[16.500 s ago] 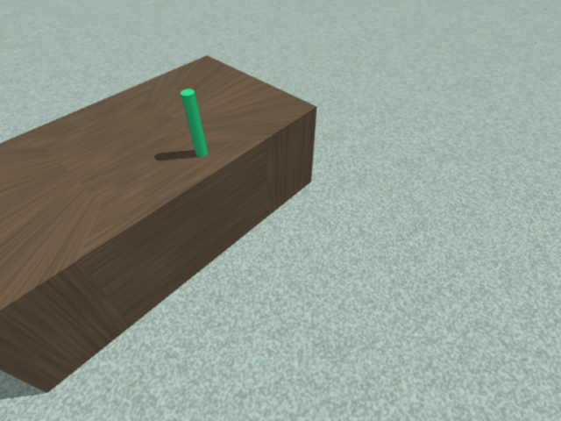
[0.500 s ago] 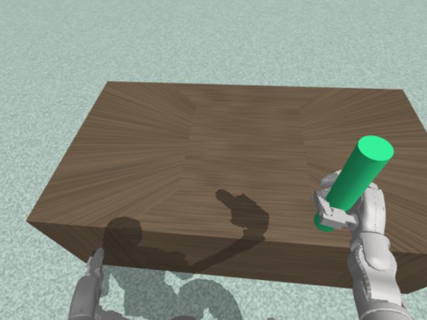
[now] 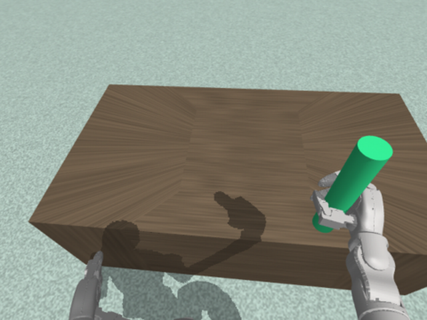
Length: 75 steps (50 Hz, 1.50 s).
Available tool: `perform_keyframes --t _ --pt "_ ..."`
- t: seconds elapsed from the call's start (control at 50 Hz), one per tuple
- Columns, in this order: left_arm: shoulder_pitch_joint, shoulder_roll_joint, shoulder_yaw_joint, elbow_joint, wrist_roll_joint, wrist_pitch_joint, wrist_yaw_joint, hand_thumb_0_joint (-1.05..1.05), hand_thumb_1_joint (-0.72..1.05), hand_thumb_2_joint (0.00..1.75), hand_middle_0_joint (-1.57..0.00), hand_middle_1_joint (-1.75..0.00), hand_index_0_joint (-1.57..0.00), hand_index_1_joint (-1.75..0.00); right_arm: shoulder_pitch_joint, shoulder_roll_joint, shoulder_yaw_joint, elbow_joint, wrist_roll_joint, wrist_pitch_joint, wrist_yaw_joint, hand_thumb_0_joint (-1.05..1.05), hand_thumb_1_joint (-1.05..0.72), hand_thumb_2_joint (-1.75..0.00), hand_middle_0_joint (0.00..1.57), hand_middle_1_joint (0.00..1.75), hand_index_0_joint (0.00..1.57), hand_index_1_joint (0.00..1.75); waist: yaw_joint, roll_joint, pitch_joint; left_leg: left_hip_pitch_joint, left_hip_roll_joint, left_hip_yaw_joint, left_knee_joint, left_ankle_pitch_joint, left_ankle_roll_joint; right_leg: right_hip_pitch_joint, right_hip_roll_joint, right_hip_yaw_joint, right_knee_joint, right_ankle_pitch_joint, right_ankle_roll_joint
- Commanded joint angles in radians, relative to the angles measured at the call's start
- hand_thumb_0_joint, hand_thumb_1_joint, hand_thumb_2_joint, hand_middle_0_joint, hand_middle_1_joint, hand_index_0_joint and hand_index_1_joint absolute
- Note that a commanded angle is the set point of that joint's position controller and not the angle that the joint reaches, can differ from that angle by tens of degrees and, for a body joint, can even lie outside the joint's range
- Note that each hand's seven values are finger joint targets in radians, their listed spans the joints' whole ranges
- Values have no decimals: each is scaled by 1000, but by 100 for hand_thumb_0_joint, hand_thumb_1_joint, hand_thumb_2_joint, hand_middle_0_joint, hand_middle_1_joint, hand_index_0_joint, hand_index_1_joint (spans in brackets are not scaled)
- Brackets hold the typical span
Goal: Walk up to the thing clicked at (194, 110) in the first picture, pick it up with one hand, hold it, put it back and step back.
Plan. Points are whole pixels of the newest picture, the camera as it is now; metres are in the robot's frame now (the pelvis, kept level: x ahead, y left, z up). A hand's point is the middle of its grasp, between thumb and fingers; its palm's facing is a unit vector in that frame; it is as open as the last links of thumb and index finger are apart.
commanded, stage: hold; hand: right
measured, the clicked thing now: (343, 193) +0.33 -0.18 +0.08
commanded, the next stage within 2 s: crouch in 1.72 s
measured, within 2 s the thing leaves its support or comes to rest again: neither
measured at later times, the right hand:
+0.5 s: hand (326, 203) +0.32 -0.16 +0.05, palm faces +0.14 +0.99 -0.02, open 5.5 cm
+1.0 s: hand (331, 207) +0.32 -0.17 +0.04, palm faces +0.18 +0.98 -0.02, open 5.5 cm
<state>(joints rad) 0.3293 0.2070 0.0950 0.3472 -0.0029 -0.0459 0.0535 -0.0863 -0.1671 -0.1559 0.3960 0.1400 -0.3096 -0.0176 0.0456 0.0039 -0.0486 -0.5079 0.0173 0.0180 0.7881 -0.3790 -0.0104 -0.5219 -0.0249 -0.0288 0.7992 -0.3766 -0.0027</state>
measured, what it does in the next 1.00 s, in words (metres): stands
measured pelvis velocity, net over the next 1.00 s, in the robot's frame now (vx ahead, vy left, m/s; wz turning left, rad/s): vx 0.00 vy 0.00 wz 0.00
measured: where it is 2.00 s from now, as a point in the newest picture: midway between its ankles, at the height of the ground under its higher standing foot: outside the picture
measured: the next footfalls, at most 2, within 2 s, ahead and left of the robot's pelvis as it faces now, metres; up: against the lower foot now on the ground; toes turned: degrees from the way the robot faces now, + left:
none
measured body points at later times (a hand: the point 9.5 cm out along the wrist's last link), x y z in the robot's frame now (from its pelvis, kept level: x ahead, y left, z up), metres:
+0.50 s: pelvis +0.00 +0.00 +0.00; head +0.02 +0.00 +0.45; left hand +0.15 +0.26 -0.05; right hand +0.31 -0.22 +0.05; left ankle +0.01 +0.13 -0.71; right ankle +0.02 -0.12 -0.71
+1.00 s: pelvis +0.00 +0.00 +0.00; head +0.03 +0.00 +0.45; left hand +0.15 +0.27 -0.05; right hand +0.30 -0.22 +0.05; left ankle +0.01 +0.13 -0.71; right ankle +0.02 -0.12 -0.71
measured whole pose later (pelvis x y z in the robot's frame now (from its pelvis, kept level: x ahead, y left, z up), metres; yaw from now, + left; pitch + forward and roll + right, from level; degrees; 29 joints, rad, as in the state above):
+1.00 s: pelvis +0.00 +0.00 +0.00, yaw +0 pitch +6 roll +0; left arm 0.32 0.21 0.09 0.37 0.01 -0.08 0.06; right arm -0.07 -0.17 -0.17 0.40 0.14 -0.35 -0.02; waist 0.05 0.00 -0.04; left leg -0.52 0.01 0.02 0.80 -0.38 -0.01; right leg -0.53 -0.03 -0.03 0.80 -0.37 0.00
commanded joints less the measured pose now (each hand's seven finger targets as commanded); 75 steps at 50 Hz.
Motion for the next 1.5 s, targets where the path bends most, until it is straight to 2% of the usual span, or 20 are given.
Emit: perform_keyframes --t 0.0,0.18,0.34,0.38,0.4,0.42,0.46,0.52,0.6,0.7,0.82,0.94,0.98,1.04,1.1,1.18,1.24,1.32,1.38,1.48 --pt "-75 163 80 -179 1 -65 16 0 -55 5 -5 -6 -5 -6 -310 -124 -38 -254 6 -116 5 0 -64 -134 139 144 141 144 4 -6 -284 81 -23 5 -103 242 7 158 6 27 -115 216 -5" --pt "-72 123 45 -178 3 -78 16 0 -54 4 -5 -6 -6 -6 -382 -166 -79 -325 12 -159 1 0 -66 -134 141 145 142 145 -1 -25 -285 88 -18 -10 -121 191 5 148 13 18 -115 146 -10" --pt "-44 102 30 -108 6 -89 18 0 -55 5 -5 -6 -6 -6 -345 -93 -10 -252 10 -144 16 0 -67 -136 141 146 142 146 19 -38 -253 28 -25 3 -96 229 7 152 6 27 -108 197 -4" --pt "-70 157 59 -164 8 -93 19 0 -55 5 -5 -6 -5 -6 -277 -126 -59 -191 13 -128 18 0 -67 -136 141 146 142 146 10 5 -282 68 -23 5 -107 227 2 148 8 28 -107 186 -9" --pt "-98 151 55 -204 6 -94 19 0 -55 5 -6 -6 -5 -6 -401 -134 -41 -363 19 -142 19 0 -67 -136 141 146 142 146 4 -29 -346 96 -22 3 -107 235 5 175 9 28 -114 196 -6" --pt "-98 159 62 -214 3 -91 23 0 -55 5 -6 -6 -6 -6 -377 -161 -65 -330 14 -135 12 0 -70 -136 143 146 143 146 -4 -19 -351 110 -21 -1 -112 237 5 186 11 25 -115 200 -6" --pt "-14 157 73 -109 3 -75 22 0 -55 5 -5 -6 -6 -6 -273 -135 -59 -233 19 -116 8 0 -71 -134 142 145 143 145 -7 4 -223 83 -21 1 -129 195 3 134 17 20 -127 157 -9" --pt "-93 135 56 -176 -1 -81 15 0 -54 5 -5 -6 -5 -6 -375 -163 -93 -281 22 -133 6 0 -69 -134 142 145 142 145 -4 9 -279 100 -17 -4 -127 210 3 132 15 19 -120 167 -12" --pt "-89 138 64 -129 3 -82 18 0 -55 5 -5 -6 -5 -6 -379 -129 -62 -202 16 -142 8 0 -66 -133 139 143 140 143 8 8 -215 46 -17 -9 -119 181 6 109 11 20 -115 138 -13" --pt "-37 89 1 -151 7 -81 6 0 -55 5 -6 -6 -6 -6 -321 -110 -20 -280 9 -147 21 0 -67 -133 140 143 141 143 -15 -78 -301 91 -23 1 -98 267 11 173 13 20 -116 253 2" --pt "-65 171 84 -177 8 -85 21 0 -55 5 -6 -6 -6 -6 -350 -182 -101 -318 14 -155 -2 0 -71 -136 143 147 144 147 -2 -31 -308 86 -21 -5 -113 228 7 159 16 18 -109 186 -8" --pt "-56 133 61 -140 5 -84 23 0 -56 5 -6 -6 -6 -6 -329 -159 -75 -306 15 -157 -3 0 -68 -135 140 144 141 144 2 1 -273 76 -21 -10 -109 225 5 143 13 20 -104 180 -13" --pt "-71 85 3 -149 5 -88 16 0 -56 6 -6 -6 -5 -6 -346 -105 -20 -277 15 -150 12 0 -68 -135 140 144 141 144 11 -13 -245 51 -21 -9 -114 195 6 127 12 19 -108 150 -13" --pt "-61 101 20 -149 4 -89 20 0 -56 5 -6 -6 -6 -6 -321 -90 3 -248 11 -138 25 0 -68 -135 140 145 141 145 14 -14 -280 67 -15 -17 -111 224 5 142 14 16 -100 175 -11" --pt "-38 174 68 -164 6 -83 22 0 -55 4 -6 -6 -6 -6 -299 -130 -37 -240 10 -119 23 0 -70 -136 142 146 143 146 8 -28 -305 70 -24 5 -100 267 6 185 9 24 -113 242 -4" --pt "-49 171 93 -142 0 -76 16 0 -55 4 -6 -6 -6 -6 -369 -167 -101 -264 20 -126 3 0 -71 -134 141 144 142 144 1 -24 -255 55 -23 9 -101 232 9 143 10 27 -121 206 -5" --pt "-78 160 81 -189 1 -82 19 0 -55 5 -6 -6 -6 -6 -378 -186 -109 -303 16 -143 -10 0 -68 -134 140 144 141 144 -10 -6 -285 90 -25 6 -105 219 9 158 9 29 -122 189 -7" --pt "-45 65 3 -143 1 -75 11 0 -56 6 -6 -6 -5 -6 -322 -133 -40 -297 8 -144 -1 0 -67 -131 137 141 138 141 -14 -42 -277 91 -22 -7 -102 248 12 142 17 16 -109 217 -8" --pt "-99 117 32 -170 8 -89 14 0 -55 5 -6 -6 -6 -6 -360 -77 23 -280 1 -135 13 0 -66 -135 139 144 140 144 14 -56 -298 54 -23 -5 -97 232 12 160 9 17 -108 193 -4" --pt "-41 202 102 -178 5 -76 24 0 -56 5 -6 -6 -5 -6 -275 -151 -67 -260 8 -107 -6 0 -70 -135 142 145 143 145 -5 -15 -305 104 -23 6 -113 246 7 164 14 23 -124 211 -7"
